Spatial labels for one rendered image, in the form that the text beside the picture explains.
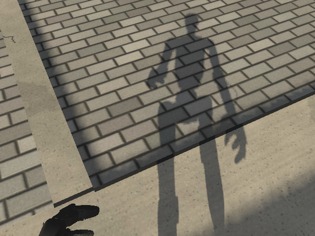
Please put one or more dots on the left robot hand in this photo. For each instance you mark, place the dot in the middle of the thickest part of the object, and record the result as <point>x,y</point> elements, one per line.
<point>67,216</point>

